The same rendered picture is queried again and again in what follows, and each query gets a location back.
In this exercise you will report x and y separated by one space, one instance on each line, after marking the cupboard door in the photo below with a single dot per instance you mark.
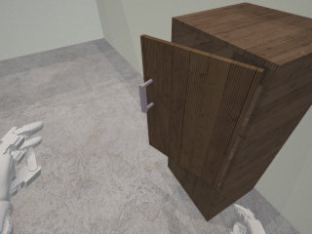
200 101

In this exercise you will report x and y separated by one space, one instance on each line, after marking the left robot forearm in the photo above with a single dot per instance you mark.
6 210

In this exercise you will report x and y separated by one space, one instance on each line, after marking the right robot hand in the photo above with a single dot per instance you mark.
253 226

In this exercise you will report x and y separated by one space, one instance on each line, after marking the handle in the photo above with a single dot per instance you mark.
143 96

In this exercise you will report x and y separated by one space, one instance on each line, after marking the left robot hand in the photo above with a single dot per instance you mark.
12 150

